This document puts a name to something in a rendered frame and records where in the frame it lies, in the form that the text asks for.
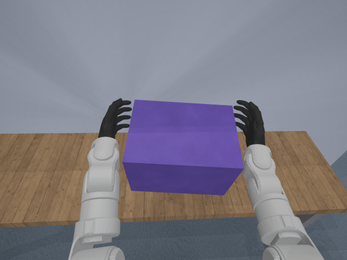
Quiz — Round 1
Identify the right robot hand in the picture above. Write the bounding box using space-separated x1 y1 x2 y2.
234 100 265 147

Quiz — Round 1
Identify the robot right forearm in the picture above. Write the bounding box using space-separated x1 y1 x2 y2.
242 144 324 260

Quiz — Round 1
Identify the left robot upper arm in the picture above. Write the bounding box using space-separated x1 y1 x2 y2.
70 246 125 260

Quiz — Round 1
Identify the left robot hand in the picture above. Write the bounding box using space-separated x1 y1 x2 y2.
98 98 132 139

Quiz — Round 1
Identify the robot left forearm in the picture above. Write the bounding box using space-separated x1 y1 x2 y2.
68 137 120 260

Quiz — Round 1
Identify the right robot upper arm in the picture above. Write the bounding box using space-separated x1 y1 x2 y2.
262 245 323 260

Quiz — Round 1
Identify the carton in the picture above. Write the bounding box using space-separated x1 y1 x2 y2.
123 100 244 196

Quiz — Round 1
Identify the table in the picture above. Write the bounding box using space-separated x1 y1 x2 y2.
0 131 347 249

